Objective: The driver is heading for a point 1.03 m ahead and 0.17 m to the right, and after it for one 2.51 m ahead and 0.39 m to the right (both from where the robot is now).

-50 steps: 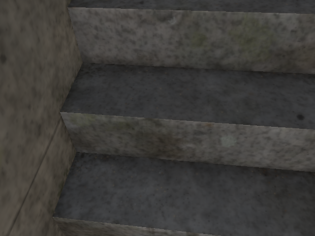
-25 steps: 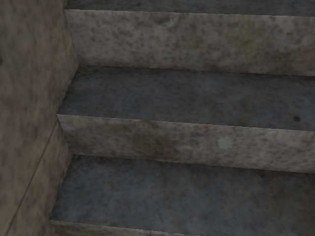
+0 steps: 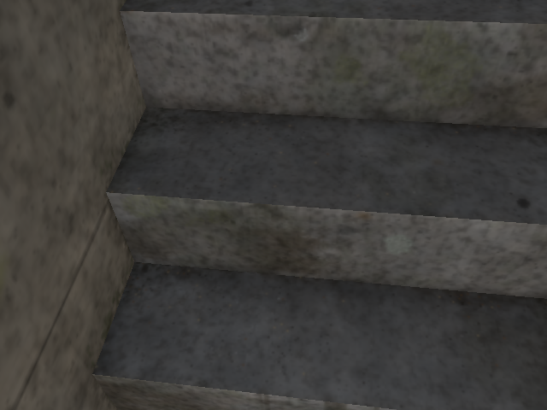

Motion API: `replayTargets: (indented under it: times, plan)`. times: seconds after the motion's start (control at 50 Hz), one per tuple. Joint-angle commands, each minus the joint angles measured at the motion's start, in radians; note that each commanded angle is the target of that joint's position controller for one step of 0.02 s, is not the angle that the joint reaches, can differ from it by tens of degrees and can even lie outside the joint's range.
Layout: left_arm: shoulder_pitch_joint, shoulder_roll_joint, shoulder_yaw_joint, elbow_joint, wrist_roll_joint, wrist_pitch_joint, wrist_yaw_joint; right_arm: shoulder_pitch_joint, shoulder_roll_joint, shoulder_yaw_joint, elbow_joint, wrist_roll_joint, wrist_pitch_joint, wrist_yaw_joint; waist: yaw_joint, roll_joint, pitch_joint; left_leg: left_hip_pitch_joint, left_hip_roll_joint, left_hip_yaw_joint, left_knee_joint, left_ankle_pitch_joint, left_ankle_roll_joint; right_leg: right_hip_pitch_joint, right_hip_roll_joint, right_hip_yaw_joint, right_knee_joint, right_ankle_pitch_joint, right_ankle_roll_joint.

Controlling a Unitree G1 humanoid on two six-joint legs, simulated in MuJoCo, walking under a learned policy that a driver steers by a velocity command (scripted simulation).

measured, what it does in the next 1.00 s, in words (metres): stands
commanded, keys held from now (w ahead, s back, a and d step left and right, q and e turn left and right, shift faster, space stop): w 1.00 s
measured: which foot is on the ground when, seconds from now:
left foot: down 0.00-1.00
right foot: down 0.00-1.00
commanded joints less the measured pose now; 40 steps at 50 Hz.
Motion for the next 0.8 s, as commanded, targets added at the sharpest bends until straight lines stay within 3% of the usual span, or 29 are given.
replayTargets:
  times: [0.02, 0.04, 0.1, 0.14, 0.2, 0.54, 0.66, 0.74, 0.8]
  plan:
    - [0.059, 0.072, 0.013, -0.027, 0.001, -0.006, -0.001, 0.115, -0.061, -0.015, -0.016, 0.0, -0.005, -0.002, -0.002, -0.035, 0.064, -0.018, 0.074, -0.06, -0.051, 0.123, 0.086, -0.039, -0.128, 0.118, -0.094, 0.183, -0.063]
    - [0.076, 0.068, 0.005, -0.022, -0.002, -0.009, -0.009, 0.108, -0.082, -0.016, -0.005, 0.003, 0.007, 0.002, -0.004, -0.027, 0.046, -0.009, 0.072, -0.053, -0.049, 0.096, 0.089, -0.047, -0.124, 0.124, -0.105, 0.125, -0.065]
    - [0.066, 0.068, 0.004, -0.024, -0.001, -0.012, -0.015, 0.106, -0.074, -0.012, 0.004, 0.001, 0.015, 0.004, -0.008, -0.034, 0.068, -0.02, 0.074, -0.057, -0.054, 0.09, 0.093, -0.065, -0.122, 0.125, -0.112, 0.089, -0.063]
    - [0.06, 0.075, 0.002, -0.025, -0.003, -0.01, -0.016, 0.119, -0.055, -0.002, 0.012, -0.003, 0.008, 0.003, -0.014, -0.051, 0.069, -0.013, 0.084, -0.061, -0.067, 0.11, 0.094, -0.068, -0.118, 0.111, -0.095, 0.115, -0.065]
    - [0.076, 0.077, -0.001, -0.021, -0.004, -0.01, -0.016, 0.111, -0.072, -0.002, 0.016, -0.001, 0.001, 0.003, -0.005, -0.032, 0.058, -0.011, 0.082, -0.058, -0.061, 0.134, 0.094, -0.052, -0.122, 0.115, -0.088, 0.152, -0.067]
    - [0.076, 0.092, -0.005, -0.024, -0.003, -0.008, -0.017, 0.121, -0.074, 0.009, 0.024, 0.002, 0.003, 0.005, -0.006, -0.031, 0.059, -0.012, 0.085, -0.052, -0.058, 0.136, 0.09, -0.045, -0.128, 0.119, -0.077, 0.175, -0.065]
    - [0.073, 0.093, -0.005, -0.025, -0.003, -0.01, -0.017, 0.121, -0.076, 0.009, 0.023, 0.002, 0.003, 0.005, -0.007, -0.031, 0.057, -0.012, 0.085, -0.051, -0.056, 0.133, 0.089, -0.043, -0.13, 0.122, -0.077, 0.183, -0.065]
    - [0.081, 0.092, 0.0, -0.032, -0.004, -0.011, -0.002, 0.118, -0.092, -0.007, 0.011, 0.005, -0.007, 0.004, 0.003, -0.022, 0.052, -0.01, 0.068, -0.052, -0.041, 0.162, 0.086, -0.026, -0.136, 0.13, -0.08, 0.231, -0.06]
    - [0.074, 0.089, 0.001, -0.034, -0.005, -0.012, 0.0, 0.121, -0.076, -0.007, 0.01, 0.003, -0.005, 0.003, -0.004, -0.036, 0.057, -0.006, 0.07, -0.055, -0.05, 0.15, 0.087, -0.035, -0.136, 0.129, -0.089, 0.204, -0.057]
Keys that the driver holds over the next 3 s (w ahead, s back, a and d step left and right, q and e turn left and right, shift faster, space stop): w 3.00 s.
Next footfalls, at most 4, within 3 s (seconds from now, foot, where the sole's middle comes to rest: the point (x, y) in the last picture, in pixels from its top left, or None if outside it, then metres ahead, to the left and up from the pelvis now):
none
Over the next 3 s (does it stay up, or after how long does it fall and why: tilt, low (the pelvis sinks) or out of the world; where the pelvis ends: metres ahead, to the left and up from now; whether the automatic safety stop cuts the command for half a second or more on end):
stays up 0.00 0.00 0.00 its command is cut before an obstacle from the start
